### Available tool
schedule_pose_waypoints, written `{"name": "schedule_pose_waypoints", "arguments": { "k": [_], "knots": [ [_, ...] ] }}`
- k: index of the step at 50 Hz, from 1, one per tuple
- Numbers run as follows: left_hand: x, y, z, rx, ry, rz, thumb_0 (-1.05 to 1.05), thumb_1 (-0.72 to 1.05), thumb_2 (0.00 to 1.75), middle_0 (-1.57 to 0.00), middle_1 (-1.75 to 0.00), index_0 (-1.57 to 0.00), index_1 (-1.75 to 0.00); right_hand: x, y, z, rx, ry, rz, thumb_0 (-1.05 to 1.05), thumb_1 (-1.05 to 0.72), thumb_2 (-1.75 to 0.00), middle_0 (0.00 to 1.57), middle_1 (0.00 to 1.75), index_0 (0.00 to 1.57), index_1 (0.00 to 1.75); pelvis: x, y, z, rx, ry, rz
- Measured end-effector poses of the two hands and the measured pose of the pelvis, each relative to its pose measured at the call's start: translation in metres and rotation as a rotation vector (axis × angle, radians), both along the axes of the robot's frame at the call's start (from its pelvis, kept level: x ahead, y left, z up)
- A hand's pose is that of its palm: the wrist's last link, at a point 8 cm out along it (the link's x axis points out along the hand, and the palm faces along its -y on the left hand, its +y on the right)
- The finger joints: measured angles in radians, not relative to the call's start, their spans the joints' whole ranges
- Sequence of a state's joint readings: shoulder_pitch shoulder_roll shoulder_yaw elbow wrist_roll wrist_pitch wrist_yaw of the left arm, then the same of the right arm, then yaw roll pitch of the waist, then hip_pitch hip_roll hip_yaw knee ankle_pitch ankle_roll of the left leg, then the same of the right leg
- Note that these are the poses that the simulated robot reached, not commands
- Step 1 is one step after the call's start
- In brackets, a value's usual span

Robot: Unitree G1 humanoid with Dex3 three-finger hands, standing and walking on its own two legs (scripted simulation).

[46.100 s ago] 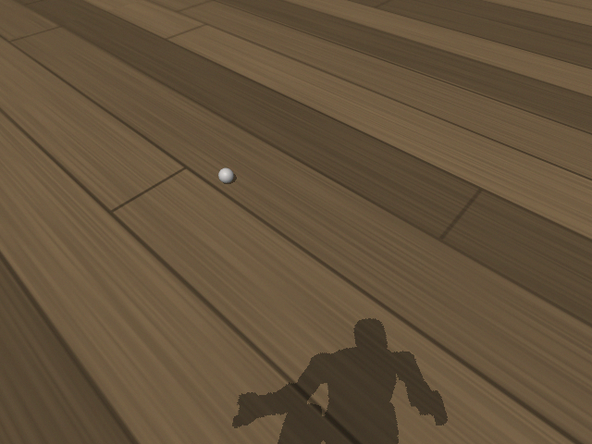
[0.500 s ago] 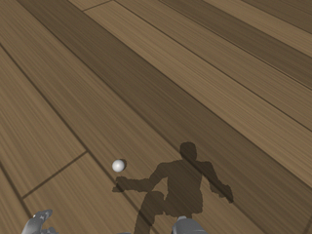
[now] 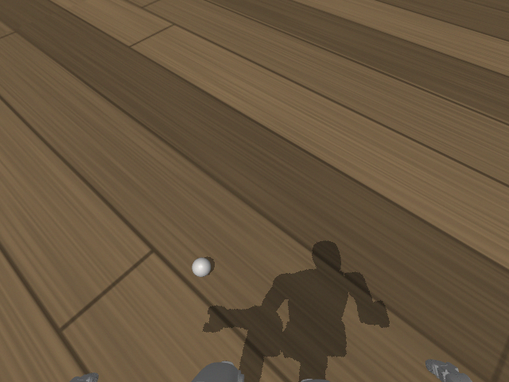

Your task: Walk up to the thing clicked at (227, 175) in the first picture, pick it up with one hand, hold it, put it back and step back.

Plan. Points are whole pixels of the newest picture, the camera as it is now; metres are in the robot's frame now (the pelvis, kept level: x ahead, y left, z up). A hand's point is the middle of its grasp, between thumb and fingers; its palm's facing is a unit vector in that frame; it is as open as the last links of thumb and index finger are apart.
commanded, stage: step back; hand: left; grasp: from above
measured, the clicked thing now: (201, 267) +0.60 +0.25 -0.73
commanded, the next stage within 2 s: none
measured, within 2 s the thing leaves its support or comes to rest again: neither
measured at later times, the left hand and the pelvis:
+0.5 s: hand out of the picture -0.06 +0.28 -0.16, palm faces +0.03 -0.93 -0.36, open 7.4 cm; pelvis -0.14 +0.00 +0.00, yaw +1 degrees
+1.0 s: hand out of the picture -0.18 +0.24 -0.15, palm faces +0.07 -0.91 -0.41, open 7.4 cm; pelvis -0.32 -0.04 -0.01, yaw +5 degrees
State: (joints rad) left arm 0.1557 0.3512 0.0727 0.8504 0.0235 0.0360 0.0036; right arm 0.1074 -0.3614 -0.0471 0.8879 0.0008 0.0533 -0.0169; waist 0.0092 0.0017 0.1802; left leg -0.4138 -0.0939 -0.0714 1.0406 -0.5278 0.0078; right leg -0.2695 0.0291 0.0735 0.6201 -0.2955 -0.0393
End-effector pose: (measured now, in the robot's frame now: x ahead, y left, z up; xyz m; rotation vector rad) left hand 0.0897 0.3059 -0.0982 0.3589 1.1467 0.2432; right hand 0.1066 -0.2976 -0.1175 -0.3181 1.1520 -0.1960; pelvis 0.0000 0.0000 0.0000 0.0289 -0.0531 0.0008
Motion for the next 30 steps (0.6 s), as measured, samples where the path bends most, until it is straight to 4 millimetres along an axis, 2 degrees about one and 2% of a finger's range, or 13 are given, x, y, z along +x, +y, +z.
{"name": "schedule_pose_waypoints", "arguments": {
  "k": [6, 11, 14, 17, 22, 26, 30],
  "knots": [
    [-0.015, 0.004, 0.009, 0.01, -0.059, -0.004, 0.0, 0.9, 0.9, -0.2, -0.3, -0.21, -0.3, -0.034, -0.008, 0.006, -0.045, 0.027, 0.036, 0.0, -0.9, -0.89, 0.21, 0.3, 0.21, 0.3, -0.032, 0.005, 0.003, -0.003, 0.034, 0.029],
    [-0.034, 0.017, -0.007, -0.011, -0.108, -0.008, 0.0, 0.9, 0.9, -0.2, -0.3, -0.21, -0.3, -0.069, -0.005, 0.005, -0.098, 0.054, 0.067, 0.0, -0.9, -0.89, 0.21, 0.3, 0.2, 0.3, -0.066, 0.014, -0.01, -0.024, 0.019, 0.073],
    [-0.058, 0.021, -0.017, -0.034, -0.083, 0.012, 0.0, 0.9, 0.9, -0.2, -0.3, -0.2, -0.3, -0.094, 0.005, 0.013, -0.097, 0.061, 0.073, 0.0, -0.9, -0.89, 0.21, 0.3, 0.2, 0.3, -0.085, 0.016, -0.008, 0.003, -0.003, 0.051],
    [-0.085, 0.019, -0.016, -0.053, -0.036, 0.029, 0.0, 0.9, 0.9, -0.2, -0.3, -0.2, -0.3, -0.115, 0.009, 0.025, -0.096, 0.06, 0.075, 0.0, -0.9, -0.89, 0.21, 0.3, 0.21, 0.3, -0.099, 0.015, 0.002, -0.049, 0.002, 0.069],
    [-0.133, 0.018, -0.017, -0.059, 0.008, 0.049, 0.0, 0.9, 0.9, -0.2, -0.3, -0.2, -0.3, -0.131, 0.003, 0.037, -0.108, 0.024, 0.076, 0.0, -0.9, -0.89, 0.21, 0.3, 0.21, 0.3, -0.124, 0.007, 0.007, -0.058, 0.023, 0.035],
    [-0.169, 0.012, -0.021, -0.035, 0.058, 0.038, 0.0, 0.9, 0.9, -0.2, -0.3, -0.2, -0.3, -0.139, -0.009, 0.035, -0.11, -0.043, 0.077, 0.0, -0.9, -0.89, 0.21, 0.3, 0.21, 0.3, -0.151, -0.003, 0.002, -0.048, 0.024, 0.005],
    [-0.199, -0.002, -0.024, -0.007, 0.076, 0.013, 0.0, 0.9, 0.9, -0.2, -0.3, -0.2, -0.3, -0.154, -0.029, 0.022, -0.093, -0.098, 0.076, 0.0, -0.9, -0.89, 0.21, 0.3, 0.21, 0.3, -0.181, -0.019, -0.011, -0.028, 0.016, -0.026]
  ]
}}
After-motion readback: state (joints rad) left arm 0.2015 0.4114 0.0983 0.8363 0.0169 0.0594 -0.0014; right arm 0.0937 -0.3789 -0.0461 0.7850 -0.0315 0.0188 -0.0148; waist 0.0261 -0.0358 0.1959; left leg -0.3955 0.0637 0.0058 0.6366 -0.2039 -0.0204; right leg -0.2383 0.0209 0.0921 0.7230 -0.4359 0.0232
